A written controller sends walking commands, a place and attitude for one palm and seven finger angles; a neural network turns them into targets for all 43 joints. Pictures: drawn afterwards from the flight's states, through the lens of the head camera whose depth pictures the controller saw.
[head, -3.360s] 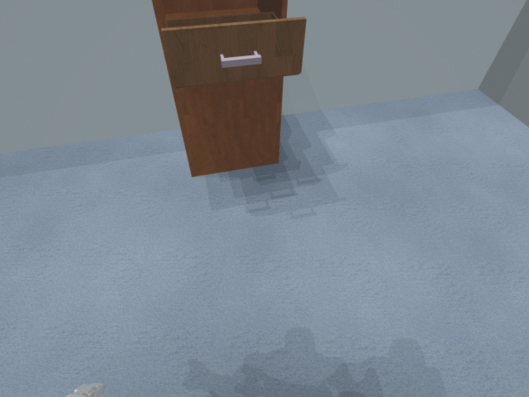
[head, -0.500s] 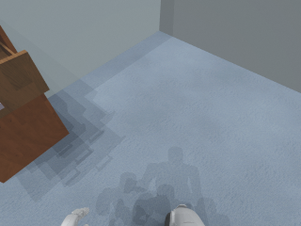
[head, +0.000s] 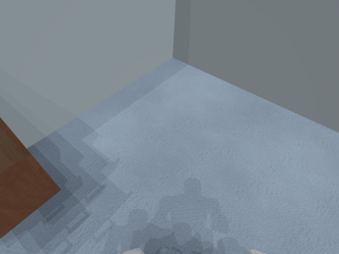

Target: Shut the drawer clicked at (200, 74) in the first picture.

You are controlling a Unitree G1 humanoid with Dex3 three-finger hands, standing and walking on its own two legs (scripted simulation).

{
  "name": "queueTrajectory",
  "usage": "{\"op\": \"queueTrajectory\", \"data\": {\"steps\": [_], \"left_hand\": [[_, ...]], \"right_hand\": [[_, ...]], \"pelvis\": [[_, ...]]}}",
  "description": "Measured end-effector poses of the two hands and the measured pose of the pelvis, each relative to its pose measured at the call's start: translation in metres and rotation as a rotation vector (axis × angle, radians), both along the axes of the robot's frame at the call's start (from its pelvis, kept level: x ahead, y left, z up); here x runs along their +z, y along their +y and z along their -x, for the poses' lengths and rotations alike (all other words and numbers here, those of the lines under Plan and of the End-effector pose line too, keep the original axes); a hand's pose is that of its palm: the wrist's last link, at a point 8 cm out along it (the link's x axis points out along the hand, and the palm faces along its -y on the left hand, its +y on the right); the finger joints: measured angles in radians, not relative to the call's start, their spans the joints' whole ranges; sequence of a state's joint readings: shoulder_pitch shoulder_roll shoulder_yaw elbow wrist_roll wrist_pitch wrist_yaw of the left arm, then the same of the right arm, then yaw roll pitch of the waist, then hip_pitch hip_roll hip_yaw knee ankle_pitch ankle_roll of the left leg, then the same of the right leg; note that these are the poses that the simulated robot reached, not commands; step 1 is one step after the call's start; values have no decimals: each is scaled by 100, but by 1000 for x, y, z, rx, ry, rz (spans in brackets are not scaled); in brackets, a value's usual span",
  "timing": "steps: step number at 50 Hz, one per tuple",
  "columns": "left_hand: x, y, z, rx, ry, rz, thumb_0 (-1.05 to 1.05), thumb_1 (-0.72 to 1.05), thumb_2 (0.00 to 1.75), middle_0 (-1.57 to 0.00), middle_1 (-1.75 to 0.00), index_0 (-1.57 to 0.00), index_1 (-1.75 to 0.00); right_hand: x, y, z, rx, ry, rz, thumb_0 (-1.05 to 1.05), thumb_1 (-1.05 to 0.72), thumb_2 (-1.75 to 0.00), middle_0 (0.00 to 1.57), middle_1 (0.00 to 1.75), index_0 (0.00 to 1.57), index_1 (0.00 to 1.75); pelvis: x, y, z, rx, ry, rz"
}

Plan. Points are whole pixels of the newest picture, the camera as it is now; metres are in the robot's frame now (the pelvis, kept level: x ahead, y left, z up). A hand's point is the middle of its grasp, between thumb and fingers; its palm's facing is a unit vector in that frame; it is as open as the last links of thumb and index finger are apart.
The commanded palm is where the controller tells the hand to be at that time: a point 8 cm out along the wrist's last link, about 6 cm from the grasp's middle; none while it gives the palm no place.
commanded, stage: turn to face it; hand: left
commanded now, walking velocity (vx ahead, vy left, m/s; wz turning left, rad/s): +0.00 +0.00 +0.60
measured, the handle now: out of the picture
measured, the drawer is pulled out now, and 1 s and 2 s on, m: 0.29 0.29 0.29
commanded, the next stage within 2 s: take the last steps up to it in 1.48 s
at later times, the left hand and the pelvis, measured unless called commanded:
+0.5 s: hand out of the picture +0.12 +0.20 -0.15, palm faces +0.28 -0.92 -0.27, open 7.3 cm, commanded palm none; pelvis +0.06 -0.02 +0.00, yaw +14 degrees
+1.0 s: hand out of the picture -0.06 +0.19 -0.18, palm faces +0.59 -0.76 -0.28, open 7.4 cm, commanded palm none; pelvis +0.05 -0.02 -0.01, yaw +34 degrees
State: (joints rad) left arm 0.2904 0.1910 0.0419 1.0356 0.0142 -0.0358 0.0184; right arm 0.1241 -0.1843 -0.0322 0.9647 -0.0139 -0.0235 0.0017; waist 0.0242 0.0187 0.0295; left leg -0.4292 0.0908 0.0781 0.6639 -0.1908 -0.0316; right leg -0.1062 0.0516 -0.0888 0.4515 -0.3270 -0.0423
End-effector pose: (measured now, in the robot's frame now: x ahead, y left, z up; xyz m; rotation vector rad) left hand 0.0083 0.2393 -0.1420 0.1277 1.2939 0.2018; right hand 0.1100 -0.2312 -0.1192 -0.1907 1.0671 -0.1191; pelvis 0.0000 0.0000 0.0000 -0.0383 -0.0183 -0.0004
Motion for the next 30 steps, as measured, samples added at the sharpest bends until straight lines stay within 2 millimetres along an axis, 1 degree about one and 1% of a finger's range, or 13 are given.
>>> {"op": "queueTrajectory", "data": {"steps": [2,4,6,9,13,16,20,24,26,27,30], "left_hand": [[-12,5,-3,34,18,16,0,91,90,-20,-30,-20,-30],[-17,8,-5,56,39,27,0,91,90,-20,-30,-20,-30],[-16,10,-10,68,55,35,0,91,90,-20,-30,-20,-30],[-10,13,-20,85,52,42,0,91,90,-20,-30,-20,-30],[-1,18,-37,105,24,26,0,91,90,-20,-30,-20,-30],[5,21,-51,121,-7,2,0,91,90,-20,-30,-20,-30],[14,20,-71,140,-64,-38,0,91,90,-20,-30,-20,-30],[25,10,-88,161,-140,-85,0,91,90,-20,-30,-20,-30],[27,4,-90,171,-178,-117,0,91,90,-20,-30,-20,-30],[30,1,-89,177,-184,-125,0,91,90,-20,-30,-20,-30],[39,-10,-79,213,-185,-134,0,91,90,-20,-30,-20,-30]], "right_hand": [[-4,11,-16,33,9,14,0,-91,-89,19,30,20,30],[-5,21,-24,55,28,19,0,-91,-89,19,30,20,30],[-4,28,-26,62,54,18,0,-90,-89,19,30,20,30],[-3,33,-22,60,103,16,0,-91,-89,20,30,20,30],[-2,25,-20,53,147,29,-1,-92,-89,20,30,20,30],[-3,15,-18,58,179,33,-1,-92,-89,20,30,20,30],[-8,-2,-17,72,216,34,0,-91,-89,20,30,20,30],[-19,-24,-25,97,237,26,0,-90,-89,20,30,20,30],[-28,-36,-33,112,236,19,0,-90,-89,20,30,20,30],[-29,-40,-39,125,236,21,0,-90,-89,20,30,20,30],[-25,-48,-59,171,226,24,0,-90,-89,20,30,20,30]], "pelvis": [[-7,8,-15,21,-5,1],[-8,14,-23,28,-9,-13],[-5,18,-29,40,-8,-13],[0,21,-34,65,3,-12],[5,21,-40,100,22,-13],[6,16,-44,134,32,-11],[6,3,-49,184,40,-12],[1,-17,-53,238,43,-22],[-5,-28,-56,260,45,-38],[-5,-31,-56,279,39,-38],[1,-38,-60,328,28,-54]]}}
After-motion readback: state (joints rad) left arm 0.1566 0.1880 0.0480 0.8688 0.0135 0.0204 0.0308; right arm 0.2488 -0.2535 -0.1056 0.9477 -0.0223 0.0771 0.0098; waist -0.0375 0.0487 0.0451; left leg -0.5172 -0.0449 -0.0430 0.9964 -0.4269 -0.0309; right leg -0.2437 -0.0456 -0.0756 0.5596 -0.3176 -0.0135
